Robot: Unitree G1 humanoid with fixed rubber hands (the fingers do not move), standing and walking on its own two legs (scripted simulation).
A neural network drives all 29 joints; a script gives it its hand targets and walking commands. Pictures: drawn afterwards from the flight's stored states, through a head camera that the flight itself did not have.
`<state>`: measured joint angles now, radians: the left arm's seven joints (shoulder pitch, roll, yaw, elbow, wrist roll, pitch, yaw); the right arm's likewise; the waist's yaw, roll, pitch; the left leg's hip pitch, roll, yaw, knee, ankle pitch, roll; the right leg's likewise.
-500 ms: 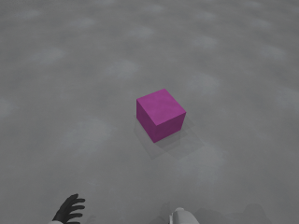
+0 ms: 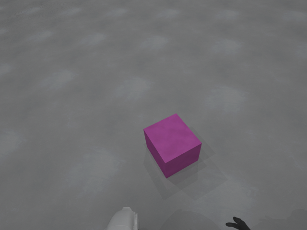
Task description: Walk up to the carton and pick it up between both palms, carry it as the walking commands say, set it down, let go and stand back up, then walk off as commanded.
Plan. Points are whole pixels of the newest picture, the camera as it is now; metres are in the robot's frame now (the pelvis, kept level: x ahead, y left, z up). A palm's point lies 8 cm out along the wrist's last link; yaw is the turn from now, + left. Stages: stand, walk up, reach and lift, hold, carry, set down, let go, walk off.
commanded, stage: walk up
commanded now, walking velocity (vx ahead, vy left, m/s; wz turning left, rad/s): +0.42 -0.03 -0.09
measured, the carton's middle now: (171, 145) +0.75 -0.02 -0.67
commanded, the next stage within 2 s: none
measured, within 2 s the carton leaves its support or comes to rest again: neither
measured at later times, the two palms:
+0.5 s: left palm (81, 210) +0.20 +0.27 -0.15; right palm out of the picture +0.11 -0.22 -0.12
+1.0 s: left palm (109, 192) +0.25 +0.18 -0.13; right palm (256, 224) +0.18 -0.26 -0.17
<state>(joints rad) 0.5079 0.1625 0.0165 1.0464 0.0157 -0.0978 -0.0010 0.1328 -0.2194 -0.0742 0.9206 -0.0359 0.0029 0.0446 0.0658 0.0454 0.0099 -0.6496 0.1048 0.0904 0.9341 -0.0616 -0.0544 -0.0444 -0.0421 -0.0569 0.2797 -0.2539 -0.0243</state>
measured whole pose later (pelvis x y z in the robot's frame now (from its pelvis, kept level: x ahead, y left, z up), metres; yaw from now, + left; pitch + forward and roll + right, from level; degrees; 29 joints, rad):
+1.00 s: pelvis +0.20 -0.04 -0.01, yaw +1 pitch +0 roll +1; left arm 0.23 0.13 -0.01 1.02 0.02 -0.03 0.04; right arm 0.31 -0.17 -0.04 1.07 -0.01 0.06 -0.04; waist -0.01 0.04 0.00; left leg -0.23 0.03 0.02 0.63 -0.39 -0.02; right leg -0.24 -0.03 -0.13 0.41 -0.17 -0.06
